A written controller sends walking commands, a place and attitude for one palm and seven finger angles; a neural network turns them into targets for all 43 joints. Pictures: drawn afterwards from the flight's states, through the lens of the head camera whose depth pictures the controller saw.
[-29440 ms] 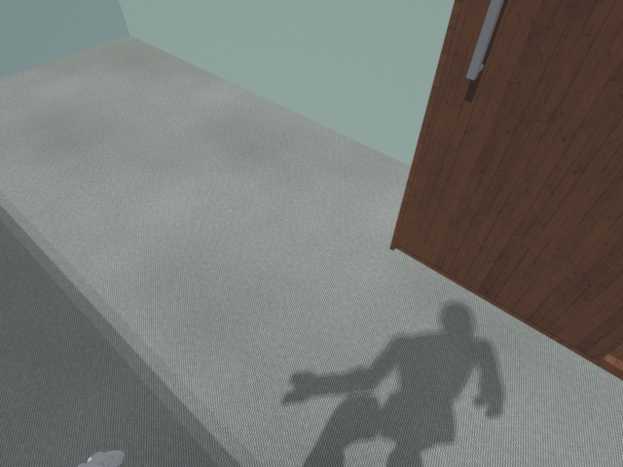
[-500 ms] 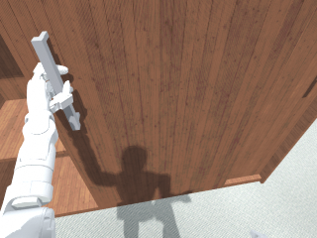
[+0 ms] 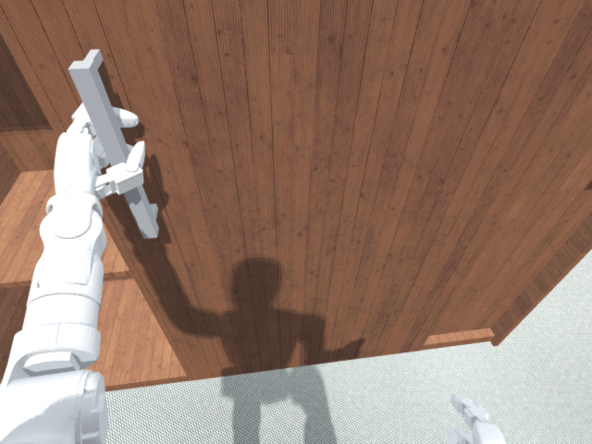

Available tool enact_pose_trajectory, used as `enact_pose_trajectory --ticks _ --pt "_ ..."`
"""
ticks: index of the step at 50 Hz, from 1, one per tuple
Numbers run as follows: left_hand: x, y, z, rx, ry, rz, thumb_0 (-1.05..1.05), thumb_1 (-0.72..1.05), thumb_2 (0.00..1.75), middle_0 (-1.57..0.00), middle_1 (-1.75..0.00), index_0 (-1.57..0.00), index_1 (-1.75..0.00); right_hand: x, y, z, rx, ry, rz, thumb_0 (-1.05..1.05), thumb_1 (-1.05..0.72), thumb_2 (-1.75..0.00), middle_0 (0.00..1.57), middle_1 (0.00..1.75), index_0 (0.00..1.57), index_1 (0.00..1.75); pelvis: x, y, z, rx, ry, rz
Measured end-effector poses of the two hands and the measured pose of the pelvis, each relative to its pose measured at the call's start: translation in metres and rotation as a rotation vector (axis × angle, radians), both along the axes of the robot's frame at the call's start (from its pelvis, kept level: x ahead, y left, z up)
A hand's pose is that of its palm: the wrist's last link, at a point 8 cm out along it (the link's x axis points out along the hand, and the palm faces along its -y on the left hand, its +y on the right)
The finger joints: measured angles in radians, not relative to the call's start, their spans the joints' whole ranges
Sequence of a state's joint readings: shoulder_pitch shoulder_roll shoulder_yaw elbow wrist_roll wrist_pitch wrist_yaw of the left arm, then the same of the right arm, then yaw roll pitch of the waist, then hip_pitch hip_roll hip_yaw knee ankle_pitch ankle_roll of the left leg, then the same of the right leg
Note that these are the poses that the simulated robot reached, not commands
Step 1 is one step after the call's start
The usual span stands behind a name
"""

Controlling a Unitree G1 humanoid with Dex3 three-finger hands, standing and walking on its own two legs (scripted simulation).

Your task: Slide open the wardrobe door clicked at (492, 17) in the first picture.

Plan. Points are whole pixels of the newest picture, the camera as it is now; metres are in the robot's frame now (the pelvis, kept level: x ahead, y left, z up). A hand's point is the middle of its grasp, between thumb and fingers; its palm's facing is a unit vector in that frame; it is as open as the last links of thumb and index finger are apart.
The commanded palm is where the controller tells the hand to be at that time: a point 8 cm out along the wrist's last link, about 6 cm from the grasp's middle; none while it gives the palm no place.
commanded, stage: loosen the grip on the handle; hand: left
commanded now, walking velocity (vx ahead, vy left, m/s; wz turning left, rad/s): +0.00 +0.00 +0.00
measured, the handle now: (126, 156) +0.42 +0.28 +0.18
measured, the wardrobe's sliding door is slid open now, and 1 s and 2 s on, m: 0.46 0.46 0.46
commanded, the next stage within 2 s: slip the hand off the handle in 0.52 s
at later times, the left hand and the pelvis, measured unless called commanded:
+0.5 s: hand (136, 173) +0.39 +0.25 +0.18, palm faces +0.38 -0.91 -0.19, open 14.0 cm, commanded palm +0.35 +0.29 +0.18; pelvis -0.02 -0.01 -0.01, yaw -4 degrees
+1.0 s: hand (92, 180) +0.37 +0.30 +0.18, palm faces +0.47 -0.86 -0.17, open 14.6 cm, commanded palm +0.33 +0.33 +0.18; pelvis +0.03 -0.01 -0.01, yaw -4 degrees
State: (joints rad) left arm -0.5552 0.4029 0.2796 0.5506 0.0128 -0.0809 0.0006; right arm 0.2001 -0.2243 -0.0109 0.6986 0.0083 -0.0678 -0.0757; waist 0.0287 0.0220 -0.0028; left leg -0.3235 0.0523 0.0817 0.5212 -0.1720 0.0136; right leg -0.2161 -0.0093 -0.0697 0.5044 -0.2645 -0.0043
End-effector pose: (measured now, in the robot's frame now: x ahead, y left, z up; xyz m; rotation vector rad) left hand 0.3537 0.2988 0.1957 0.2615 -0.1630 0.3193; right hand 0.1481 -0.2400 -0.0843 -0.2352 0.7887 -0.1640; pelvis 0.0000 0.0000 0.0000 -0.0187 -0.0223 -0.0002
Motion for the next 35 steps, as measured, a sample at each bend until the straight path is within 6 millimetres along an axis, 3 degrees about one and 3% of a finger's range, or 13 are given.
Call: enact_pose_trajectory --ticks 4,9,16,22,28,35 --pt "-0.008 0.006 0.001 -0.091 -0.026 0.017 -0.04 0.45 0.74 -0.50 -1.41 -0.38 -1.40 -0.014 -0.007 0.003 -0.002 -0.012 0.028 0.01 -0.90 -0.90 0.20 0.30 0.20 0.30 -0.011 -0.004 0.000 0.008 0.010 0.005" --pt "-0.016 0.002 -0.003 -0.053 -0.035 0.064 -0.02 0.20 0.59 -0.49 -1.40 -0.35 -1.35 -0.037 -0.019 0.002 -0.010 -0.007 0.009 0.01 -0.90 -0.90 0.20 0.30 0.20 0.30 -0.021 -0.008 -0.003 0.010 0.011 0.011" --pt "-0.008 -0.007 -0.006 -0.020 -0.028 0.032 -0.01 -0.28 0.34 -0.43 -1.36 -0.35 -1.33 -0.074 -0.030 -0.009 -0.029 0.048 -0.052 0.01 -0.90 -0.90 0.20 0.30 0.20 0.30 -0.028 -0.012 -0.007 0.015 0.021 -0.018" --pt "-0.005 -0.006 -0.007 -0.006 -0.054 0.042 -0.01 -0.46 0.24 -0.39 -1.31 -0.33 -1.27 -0.092 -0.033 -0.017 -0.026 0.075 -0.096 0.01 -0.90 -0.90 0.20 0.30 0.20 0.30 -0.024 -0.013 -0.009 0.014 0.031 -0.057" --pt "-0.008 -0.009 -0.011 -0.030 -0.074 0.039 -0.01 -0.53 0.21 -0.36 -1.26 -0.29 -1.20 -0.083 -0.031 -0.020 -0.024 0.073 -0.098 0.01 -0.90 -0.90 0.20 0.30 0.20 0.30 -0.012 -0.013 -0.009 0.009 0.032 -0.066" --pt "-0.007 -0.006 -0.010 -0.034 -0.079 0.043 -0.02 -0.55 0.20 -0.40 -1.26 -0.26 -1.17 -0.039 -0.024 -0.014 -0.022 0.013 -0.067 0.01 -0.90 -0.90 0.20 0.30 0.20 0.30 0.006 -0.013 -0.008 0.012 0.046 -0.069"
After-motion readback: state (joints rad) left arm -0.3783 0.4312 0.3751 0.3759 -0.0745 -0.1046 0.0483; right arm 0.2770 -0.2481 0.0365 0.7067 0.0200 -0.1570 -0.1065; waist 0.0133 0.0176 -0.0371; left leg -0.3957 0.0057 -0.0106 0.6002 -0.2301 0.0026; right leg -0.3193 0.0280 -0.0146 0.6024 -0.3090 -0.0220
